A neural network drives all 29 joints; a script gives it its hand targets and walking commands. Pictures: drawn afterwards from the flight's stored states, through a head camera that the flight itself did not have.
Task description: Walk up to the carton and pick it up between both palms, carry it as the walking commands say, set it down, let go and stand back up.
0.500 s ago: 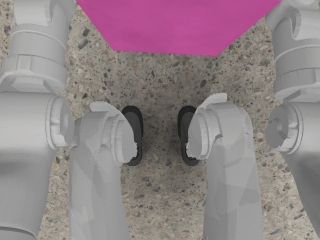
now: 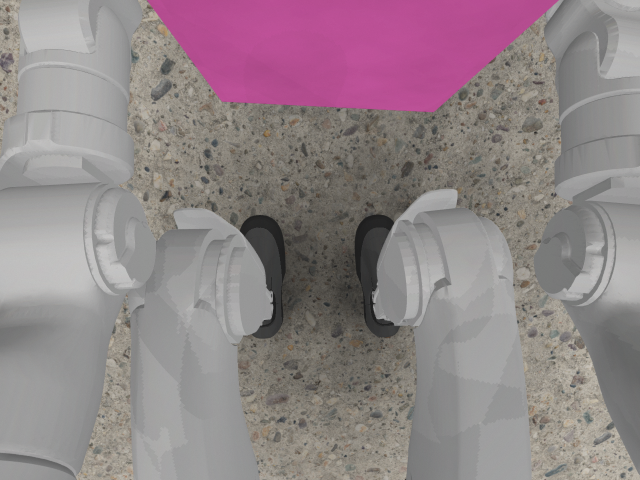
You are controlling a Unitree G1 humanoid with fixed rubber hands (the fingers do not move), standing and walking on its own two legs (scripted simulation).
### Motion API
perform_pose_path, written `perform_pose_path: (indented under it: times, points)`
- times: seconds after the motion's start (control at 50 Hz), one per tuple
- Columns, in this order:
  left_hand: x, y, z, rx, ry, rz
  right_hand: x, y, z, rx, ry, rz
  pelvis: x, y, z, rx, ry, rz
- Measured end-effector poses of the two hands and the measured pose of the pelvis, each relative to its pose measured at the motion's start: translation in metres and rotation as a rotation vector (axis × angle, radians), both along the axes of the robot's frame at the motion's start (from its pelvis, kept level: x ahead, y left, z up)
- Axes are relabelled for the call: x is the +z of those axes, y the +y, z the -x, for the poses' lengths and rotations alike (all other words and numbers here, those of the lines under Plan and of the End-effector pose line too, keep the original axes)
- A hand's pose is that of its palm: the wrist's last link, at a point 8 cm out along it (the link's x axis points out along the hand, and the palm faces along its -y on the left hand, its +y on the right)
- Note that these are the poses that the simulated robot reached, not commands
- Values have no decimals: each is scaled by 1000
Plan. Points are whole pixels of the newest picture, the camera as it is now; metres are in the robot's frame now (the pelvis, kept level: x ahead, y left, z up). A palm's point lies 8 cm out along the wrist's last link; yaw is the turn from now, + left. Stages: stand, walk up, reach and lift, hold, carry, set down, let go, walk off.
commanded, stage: set down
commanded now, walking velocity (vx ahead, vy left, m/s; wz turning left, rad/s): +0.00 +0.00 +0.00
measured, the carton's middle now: out of the picture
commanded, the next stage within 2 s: none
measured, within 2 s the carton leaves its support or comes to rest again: rests again in 1.10 s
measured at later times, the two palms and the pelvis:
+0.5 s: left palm out of the picture +0.57 +0.15 -0.14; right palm out of the picture +0.53 -0.23 -0.14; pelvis +0.00 +0.00 -0.01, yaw +0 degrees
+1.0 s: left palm out of the picture +0.58 +0.15 -0.17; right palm out of the picture +0.53 -0.23 -0.18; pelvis +0.01 +0.00 +0.00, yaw +0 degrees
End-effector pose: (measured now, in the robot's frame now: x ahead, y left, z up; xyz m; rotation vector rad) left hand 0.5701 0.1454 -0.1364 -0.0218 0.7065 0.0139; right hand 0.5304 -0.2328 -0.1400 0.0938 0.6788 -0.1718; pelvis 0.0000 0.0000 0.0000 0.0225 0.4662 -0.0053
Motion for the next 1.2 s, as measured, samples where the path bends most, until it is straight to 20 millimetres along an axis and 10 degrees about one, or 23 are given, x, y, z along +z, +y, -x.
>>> perform_pose_path:
  times: [1.2]
  points:
    - [-40, 4, -9, 34, 46, -96, -38, -21, -5, -68, 61, 121, -3, -2, -19, 0, 58, -4]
